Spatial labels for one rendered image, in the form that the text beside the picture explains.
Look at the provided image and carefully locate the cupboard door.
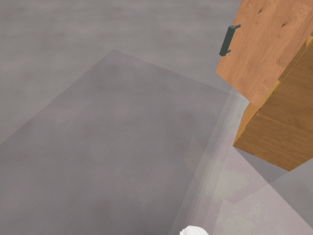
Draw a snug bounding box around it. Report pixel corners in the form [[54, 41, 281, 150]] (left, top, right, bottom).
[[216, 0, 313, 107]]

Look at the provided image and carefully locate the handle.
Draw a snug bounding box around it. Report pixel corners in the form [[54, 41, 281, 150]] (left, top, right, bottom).
[[219, 24, 241, 57]]

